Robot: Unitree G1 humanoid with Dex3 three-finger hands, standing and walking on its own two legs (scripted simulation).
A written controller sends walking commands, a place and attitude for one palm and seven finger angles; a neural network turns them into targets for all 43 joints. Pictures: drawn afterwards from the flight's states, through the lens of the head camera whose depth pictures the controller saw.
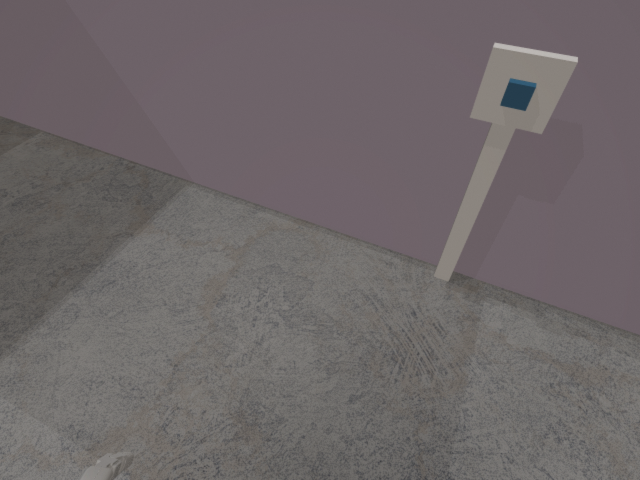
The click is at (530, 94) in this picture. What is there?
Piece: button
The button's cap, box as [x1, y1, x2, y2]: [500, 78, 536, 110]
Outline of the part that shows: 510,78 500,105 525,110 536,83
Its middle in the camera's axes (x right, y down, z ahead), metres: +0.47 -0.35 +0.93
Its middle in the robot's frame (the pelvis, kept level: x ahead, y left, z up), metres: +0.95 -0.43 +0.03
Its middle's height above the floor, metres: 0.80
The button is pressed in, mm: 0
